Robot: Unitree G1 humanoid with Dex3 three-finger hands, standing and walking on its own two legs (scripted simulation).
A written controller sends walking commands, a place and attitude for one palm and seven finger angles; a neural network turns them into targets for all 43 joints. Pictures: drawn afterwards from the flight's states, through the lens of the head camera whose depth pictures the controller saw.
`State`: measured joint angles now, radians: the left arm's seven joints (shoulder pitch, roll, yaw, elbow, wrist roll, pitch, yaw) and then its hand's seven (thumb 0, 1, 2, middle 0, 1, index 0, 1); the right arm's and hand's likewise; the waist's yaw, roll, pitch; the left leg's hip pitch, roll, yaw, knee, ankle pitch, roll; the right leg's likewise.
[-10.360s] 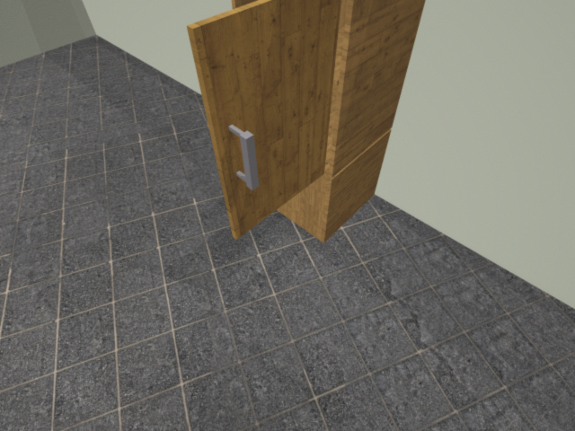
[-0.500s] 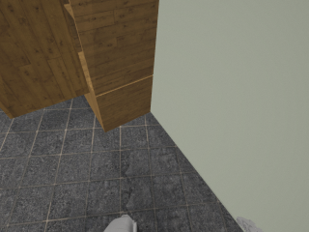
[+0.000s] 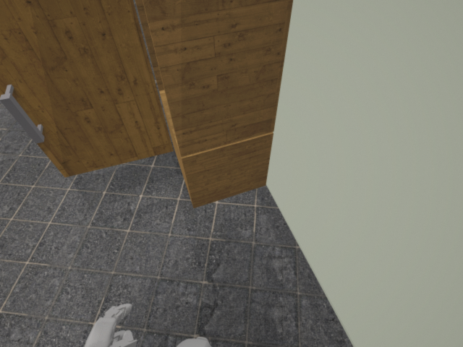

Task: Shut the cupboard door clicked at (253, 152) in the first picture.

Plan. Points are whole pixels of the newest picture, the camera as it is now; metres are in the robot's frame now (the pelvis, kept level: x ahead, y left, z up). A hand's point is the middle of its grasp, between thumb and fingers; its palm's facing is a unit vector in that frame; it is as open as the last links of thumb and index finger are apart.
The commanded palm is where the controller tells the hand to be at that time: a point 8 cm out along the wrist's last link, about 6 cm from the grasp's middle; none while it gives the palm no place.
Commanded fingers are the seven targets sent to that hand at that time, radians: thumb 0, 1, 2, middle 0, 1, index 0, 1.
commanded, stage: turn to face it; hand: left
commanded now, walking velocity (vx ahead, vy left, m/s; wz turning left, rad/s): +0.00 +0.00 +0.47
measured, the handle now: (25, 114) +0.66 +0.58 -0.03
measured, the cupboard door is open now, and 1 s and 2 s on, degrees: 88 88 88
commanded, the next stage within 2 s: take the last steps up to it in 0.28 s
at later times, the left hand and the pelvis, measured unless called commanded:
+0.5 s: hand out of the picture +0.00 +0.22 -0.17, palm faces +0.28 -0.93 -0.24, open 7.4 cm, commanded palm none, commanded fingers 0.00 0.90 0.90 -0.20 -0.30 -0.20 -0.30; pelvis +0.03 +0.00 +0.01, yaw +14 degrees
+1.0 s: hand out of the picture +0.00 +0.21 -0.17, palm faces +0.41 -0.89 -0.17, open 7.4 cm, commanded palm none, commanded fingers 0.00 0.90 0.90 -0.20 -0.30 -0.20 -0.30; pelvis +0.13 +0.07 +0.00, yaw +20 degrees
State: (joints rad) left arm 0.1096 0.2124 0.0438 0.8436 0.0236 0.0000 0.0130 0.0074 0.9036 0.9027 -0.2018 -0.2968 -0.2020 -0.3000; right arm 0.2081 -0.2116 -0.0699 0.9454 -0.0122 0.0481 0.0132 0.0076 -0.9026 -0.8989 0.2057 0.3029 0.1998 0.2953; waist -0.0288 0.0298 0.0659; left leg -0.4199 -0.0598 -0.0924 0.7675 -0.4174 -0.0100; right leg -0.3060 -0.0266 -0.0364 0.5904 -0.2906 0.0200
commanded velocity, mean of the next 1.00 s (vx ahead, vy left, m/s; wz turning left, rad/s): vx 0.18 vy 0.06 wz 0.17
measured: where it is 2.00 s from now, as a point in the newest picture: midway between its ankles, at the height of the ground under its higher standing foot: (212, 328)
